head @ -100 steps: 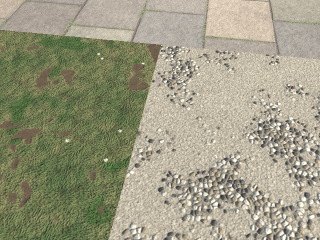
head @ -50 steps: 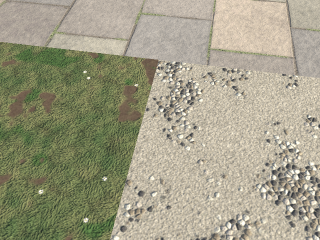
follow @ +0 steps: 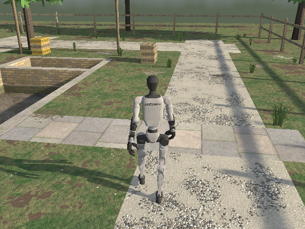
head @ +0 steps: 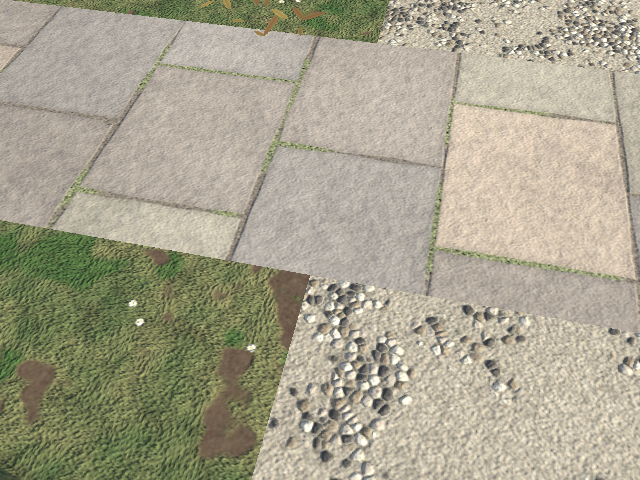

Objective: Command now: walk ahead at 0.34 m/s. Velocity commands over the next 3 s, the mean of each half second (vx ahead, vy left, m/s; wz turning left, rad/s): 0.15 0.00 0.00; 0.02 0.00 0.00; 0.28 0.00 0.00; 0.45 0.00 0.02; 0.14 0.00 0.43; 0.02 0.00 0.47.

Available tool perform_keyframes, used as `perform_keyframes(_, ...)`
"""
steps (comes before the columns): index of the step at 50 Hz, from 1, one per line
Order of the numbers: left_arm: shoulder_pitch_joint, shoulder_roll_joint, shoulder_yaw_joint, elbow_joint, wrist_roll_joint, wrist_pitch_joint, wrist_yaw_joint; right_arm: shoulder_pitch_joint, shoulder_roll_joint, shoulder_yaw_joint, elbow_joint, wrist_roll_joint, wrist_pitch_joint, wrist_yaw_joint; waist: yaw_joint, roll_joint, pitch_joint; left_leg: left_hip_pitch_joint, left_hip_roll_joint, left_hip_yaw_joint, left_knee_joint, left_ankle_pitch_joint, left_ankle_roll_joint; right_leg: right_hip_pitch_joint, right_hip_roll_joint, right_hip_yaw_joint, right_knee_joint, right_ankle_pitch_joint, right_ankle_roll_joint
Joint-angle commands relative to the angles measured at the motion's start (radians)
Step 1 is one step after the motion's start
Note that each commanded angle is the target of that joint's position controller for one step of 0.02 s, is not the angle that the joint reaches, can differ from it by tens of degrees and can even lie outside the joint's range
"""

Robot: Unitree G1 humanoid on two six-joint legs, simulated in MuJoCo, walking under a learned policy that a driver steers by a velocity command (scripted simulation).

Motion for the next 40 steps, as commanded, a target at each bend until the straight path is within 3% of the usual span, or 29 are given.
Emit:
perform_keyframes(1,0.046,0.131,0.018,-0.008,0.008,-0.003,0.014,-0.001,-0.049,-0.007,-0.037,0.001,-0.025,-0.013,-0.040,-0.120,0.031,0.105,-0.062,0.032,-0.063,-0.033,0.030,-0.035,-0.272,0.086,0.103,0.855,-0.079)
perform_keyframes(3,0.006,0.145,0.021,-0.009,0.002,0.000,0.020,0.180,-0.082,-0.023,0.031,-0.005,-0.044,-0.027,-0.114,-0.116,-0.041,0.288,-0.109,0.031,-0.165,-0.019,0.062,-0.019,-0.249,0.086,0.293,0.933,-0.051)
perform_keyframes(4,-0.001,0.146,0.021,-0.010,-0.012,0.000,0.021,0.294,-0.108,-0.033,0.070,-0.018,-0.061,-0.034,-0.160,-0.083,-0.097,0.458,-0.069,0.007,-0.241,0.173,0.080,-0.089,-0.211,0.065,0.451,0.801,-0.026)
perform_keyframes(5,0.016,0.118,0.011,-0.039,-0.028,-0.003,0.026,0.432,-0.183,-0.048,0.096,-0.040,-0.072,-0.040,-0.183,0.009,-0.229,0.717,0.154,-0.181,-0.146,0.641,0.123,-0.275,-0.153,0.030,0.712,0.371,0.000)
perform_keyframes(6,0.221,0.019,-0.002,-0.002,-0.076,0.014,0.026,0.435,-0.225,-0.057,0.097,-0.018,-0.061,-0.032,-0.105,0.196,-0.419,0.945,0.415,-0.465,-0.110,1.064,0.335,-0.480,-0.004,0.031,1.043,-0.408,0.030)
perform_keyframes(7,0.170,0.111,0.022,0.021,-0.038,0.033,0.033,0.386,-0.178,-0.052,0.074,0.031,-0.045,-0.024,-0.114,0.031,-0.405,0.818,0.355,-0.442,-0.177,0.885,0.332,-0.485,-0.037,0.137,1.070,-0.340,0.032)
perform_keyframes(8,0.054,0.100,0.024,-0.012,-0.012,0.038,0.027,0.272,-0.129,-0.037,0.059,0.033,-0.039,-0.026,-0.090,0.034,-0.239,0.662,0.303,-0.354,-0.252,0.691,0.299,-0.524,-0.065,0.131,1.053,-0.277,0.040)
perform_keyframes(9,-0.007,0.083,0.024,-0.023,0.007,0.043,0.023,0.208,-0.076,-0.020,0.053,0.026,-0.035,-0.031,-0.066,0.009,-0.136,0.531,0.251,-0.291,-0.314,0.567,0.255,-0.516,-0.096,0.129,0.989,-0.220,0.047)
perform_keyframes(10,-0.034,0.081,0.028,-0.027,0.018,0.054,0.017,0.194,-0.050,-0.010,0.058,0.023,-0.035,-0.039,-0.048,0.017,-0.087,0.442,0.211,-0.233,-0.349,0.532,0.223,-0.478,-0.116,0.130,0.926,-0.188,0.056)
perform_keyframes(11,-0.009,0.060,0.025,-0.016,0.023,0.070,0.013,0.193,-0.036,-0.003,0.070,0.021,-0.034,-0.045,-0.023,0.027,-0.082,0.367,0.178,-0.182,-0.367,0.510,0.196,-0.401,-0.121,0.119,0.873,-0.159,0.063)
perform_keyframes(12,0.010,0.037,0.021,-0.001,0.019,0.084,0.012,0.199,-0.033,0.002,0.077,0.013,-0.037,-0.046,-0.010,0.022,-0.097,0.326,0.160,-0.152,-0.371,0.511,0.184,-0.339,-0.111,0.106,0.835,-0.140,0.068)
perform_keyframes(14,0.013,0.017,0.014,0.009,0.012,0.104,0.017,0.205,-0.063,0.001,0.086,0.005,-0.042,-0.044,0.006,0.032,-0.110,0.292,0.140,-0.122,-0.383,0.433,0.175,-0.295,-0.104,0.089,0.730,-0.132,0.074)
perform_keyframes(18,-0.087,0.047,0.010,0.003,0.009,0.130,0.034,0.245,-0.092,-0.002,0.104,-0.001,-0.022,-0.044,-0.033,0.076,-0.087,0.265,0.127,-0.166,-0.443,-0.068,0.154,-0.285,-0.109,0.072,0.546,-0.104,0.068)
perform_keyframes(20,-0.119,0.051,0.007,0.004,0.006,0.131,0.033,0.252,-0.095,-0.004,0.109,0.003,-0.005,-0.046,-0.042,0.075,-0.055,0.236,0.129,-0.203,-0.473,-0.294,0.145,-0.273,-0.107,0.065,0.484,-0.083,0.063)
perform_keyframes(23,-0.100,0.032,-0.005,0.029,0.007,0.117,0.035,0.252,-0.083,-0.002,0.115,0.014,0.016,-0.052,-0.030,0.019,-0.007,0.180,0.116,-0.221,-0.461,-0.450,0.096,-0.181,-0.112,0.062,0.280,0.013,0.045)
perform_keyframes(25,-0.096,0.075,-0.006,0.027,0.015,0.097,0.040,0.301,-0.060,-0.001,0.126,0.020,0.022,-0.052,-0.061,-0.042,0.027,0.176,0.064,-0.200,-0.428,-0.434,0.029,-0.187,-0.203,0.183,0.158,0.019,0.024)
perform_keyframes(26,-0.126,0.079,-0.006,0.034,-0.002,0.091,0.038,0.315,-0.038,0.000,0.130,0.026,0.026,-0.049,-0.089,-0.137,0.069,0.259,0.003,-0.129,-0.398,-0.325,0.016,-0.329,-0.207,0.207,0.129,-0.050,0.012)
perform_keyframes(27,-0.140,0.046,-0.016,0.032,-0.006,0.081,0.035,0.320,-0.038,0.001,0.143,0.020,0.026,-0.047,-0.093,-0.141,0.053,0.369,-0.004,-0.113,-0.351,-0.233,0.015,-0.390,-0.211,0.214,0.088,-0.079,0.020)
perform_keyframes(30,-0.149,0.049,-0.016,0.033,-0.014,0.070,0.039,0.341,-0.044,0.000,0.165,0.011,0.025,-0.047,-0.101,-0.098,0.025,0.442,0.010,-0.120,-0.328,-0.176,0.019,-0.390,-0.191,0.188,0.081,-0.032,0.037)
perform_keyframes(33,-0.116,0.041,-0.016,0.043,-0.011,0.072,0.039,0.330,-0.030,0.005,0.176,0.013,0.022,-0.050,-0.085,-0.052,0.022,0.404,0.018,-0.128,-0.345,-0.191,0.018,-0.336,-0.183,0.173,0.104,0.016,0.030)
perform_keyframes(40,-0.085,0.032,-0.019,0.056,-0.009,0.075,0.040,0.334,-0.013,0.011,0.202,0.014,0.023,-0.057,-0.075,-0.034,0.022,0.403,0.021,-0.130,-0.347,-0.180,0.014,-0.317,-0.180,0.165,0.113,0.038,0.025)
